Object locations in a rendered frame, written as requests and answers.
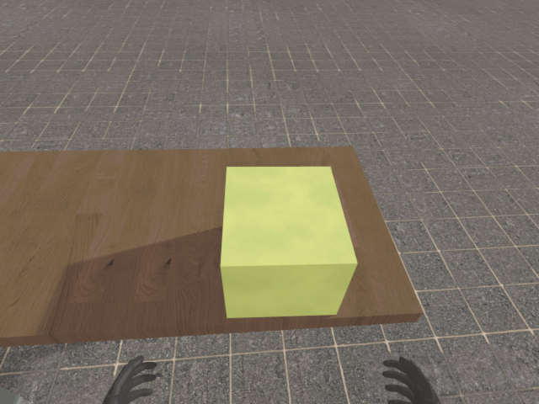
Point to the right robot hand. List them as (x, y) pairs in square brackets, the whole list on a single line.
[(419, 390)]

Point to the left robot hand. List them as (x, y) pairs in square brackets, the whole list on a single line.
[(120, 393)]

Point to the carton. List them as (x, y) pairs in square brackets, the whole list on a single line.
[(286, 248)]

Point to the table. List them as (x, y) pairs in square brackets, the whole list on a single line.
[(126, 244)]

